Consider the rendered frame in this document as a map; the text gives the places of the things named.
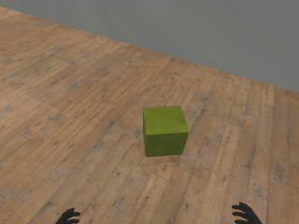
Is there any carton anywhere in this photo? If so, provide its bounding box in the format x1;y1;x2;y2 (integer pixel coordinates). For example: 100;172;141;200
143;105;189;158

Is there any right robot hand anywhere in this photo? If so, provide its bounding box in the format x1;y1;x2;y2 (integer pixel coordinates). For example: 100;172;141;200
232;202;263;224

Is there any left robot hand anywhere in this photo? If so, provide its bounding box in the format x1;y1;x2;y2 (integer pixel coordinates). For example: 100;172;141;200
55;207;80;224

